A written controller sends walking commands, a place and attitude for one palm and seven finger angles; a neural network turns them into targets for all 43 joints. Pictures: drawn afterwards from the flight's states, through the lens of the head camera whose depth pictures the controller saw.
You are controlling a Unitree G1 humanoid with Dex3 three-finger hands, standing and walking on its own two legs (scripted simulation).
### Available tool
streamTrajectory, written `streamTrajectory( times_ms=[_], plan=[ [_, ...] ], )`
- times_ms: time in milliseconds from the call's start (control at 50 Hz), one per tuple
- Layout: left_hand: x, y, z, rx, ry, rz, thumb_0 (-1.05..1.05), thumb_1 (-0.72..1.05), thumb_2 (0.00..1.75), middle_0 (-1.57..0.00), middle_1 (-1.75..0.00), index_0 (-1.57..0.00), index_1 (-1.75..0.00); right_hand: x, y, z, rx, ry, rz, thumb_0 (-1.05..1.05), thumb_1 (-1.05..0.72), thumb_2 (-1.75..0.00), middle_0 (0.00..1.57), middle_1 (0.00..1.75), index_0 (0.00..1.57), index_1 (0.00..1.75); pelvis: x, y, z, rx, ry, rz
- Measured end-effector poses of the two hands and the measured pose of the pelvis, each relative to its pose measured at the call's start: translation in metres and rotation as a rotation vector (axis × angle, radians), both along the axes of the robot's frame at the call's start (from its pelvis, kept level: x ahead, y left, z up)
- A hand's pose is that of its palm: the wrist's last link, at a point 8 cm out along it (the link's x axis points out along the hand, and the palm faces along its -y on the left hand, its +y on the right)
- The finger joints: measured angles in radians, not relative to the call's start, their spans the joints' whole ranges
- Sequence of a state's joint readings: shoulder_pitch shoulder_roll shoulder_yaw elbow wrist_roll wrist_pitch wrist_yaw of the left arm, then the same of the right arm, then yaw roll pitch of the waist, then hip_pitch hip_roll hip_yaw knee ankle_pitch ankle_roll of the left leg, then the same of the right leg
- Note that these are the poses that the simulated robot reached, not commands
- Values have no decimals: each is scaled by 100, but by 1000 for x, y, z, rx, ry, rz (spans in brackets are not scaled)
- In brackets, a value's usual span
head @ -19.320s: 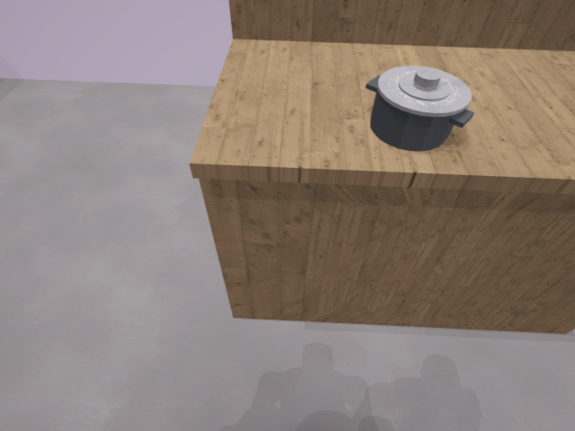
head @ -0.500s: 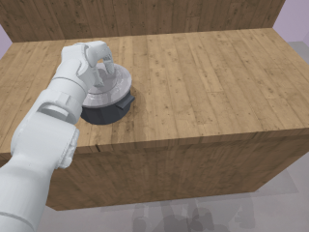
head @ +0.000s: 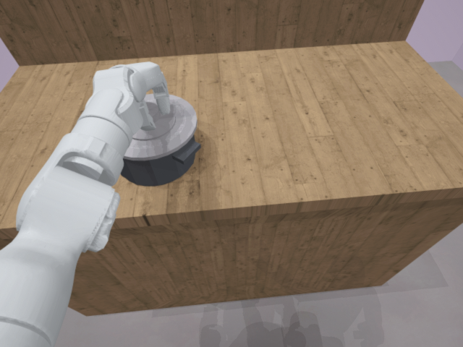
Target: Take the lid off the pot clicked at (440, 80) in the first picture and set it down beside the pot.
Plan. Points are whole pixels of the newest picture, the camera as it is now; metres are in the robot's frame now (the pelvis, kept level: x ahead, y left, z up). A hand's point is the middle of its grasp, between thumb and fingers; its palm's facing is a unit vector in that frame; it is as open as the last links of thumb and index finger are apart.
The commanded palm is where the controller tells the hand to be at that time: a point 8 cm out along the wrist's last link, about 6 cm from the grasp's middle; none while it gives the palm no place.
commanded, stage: close the fingers and squeeze the knob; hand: left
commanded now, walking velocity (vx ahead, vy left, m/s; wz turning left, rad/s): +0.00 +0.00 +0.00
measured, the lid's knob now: (146, 113) +0.51 +0.13 +0.14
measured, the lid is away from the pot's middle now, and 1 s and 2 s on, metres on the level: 0.01 0.01 0.01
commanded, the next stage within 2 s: lift the lid straight up in 0.32 s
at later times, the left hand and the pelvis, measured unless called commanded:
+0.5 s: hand (143, 112) +0.48 +0.12 +0.16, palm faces -0.41 -0.08 -0.91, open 7.0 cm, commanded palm +0.49 +0.13 +0.22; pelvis +0.00 +0.00 +0.00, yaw +0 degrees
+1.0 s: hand (137, 94) +0.48 +0.12 +0.20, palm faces -0.39 -0.12 -0.91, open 6.9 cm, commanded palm +0.49 +0.13 +0.26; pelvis +0.00 +0.00 +0.00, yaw +0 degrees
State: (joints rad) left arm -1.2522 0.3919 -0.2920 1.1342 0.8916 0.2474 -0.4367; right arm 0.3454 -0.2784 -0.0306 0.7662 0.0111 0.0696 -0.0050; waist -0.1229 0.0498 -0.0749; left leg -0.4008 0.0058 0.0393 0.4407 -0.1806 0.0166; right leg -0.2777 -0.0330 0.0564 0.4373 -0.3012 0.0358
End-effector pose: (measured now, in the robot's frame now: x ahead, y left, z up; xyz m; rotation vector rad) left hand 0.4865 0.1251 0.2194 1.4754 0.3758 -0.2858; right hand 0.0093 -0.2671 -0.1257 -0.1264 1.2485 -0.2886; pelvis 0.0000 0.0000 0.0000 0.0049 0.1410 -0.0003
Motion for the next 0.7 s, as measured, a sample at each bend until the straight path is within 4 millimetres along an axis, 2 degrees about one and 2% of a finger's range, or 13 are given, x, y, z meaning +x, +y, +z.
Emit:
streamTrajectory(
  times_ms=[580,700],
  plan=[
    [-2,1,1,-14,6,-4,1,30,69,-51,-99,-68,-107,22,-2,2,-6,-49,23,1,-91,-90,20,30,21,30,2,-1,1,1,-11,4],
    [-2,-1,12,-21,-20,-17,2,30,69,-51,-98,-69,-107,21,0,2,-2,-59,27,1,-91,-90,20,30,21,30,2,-1,1,1,-10,4]
  ],
)
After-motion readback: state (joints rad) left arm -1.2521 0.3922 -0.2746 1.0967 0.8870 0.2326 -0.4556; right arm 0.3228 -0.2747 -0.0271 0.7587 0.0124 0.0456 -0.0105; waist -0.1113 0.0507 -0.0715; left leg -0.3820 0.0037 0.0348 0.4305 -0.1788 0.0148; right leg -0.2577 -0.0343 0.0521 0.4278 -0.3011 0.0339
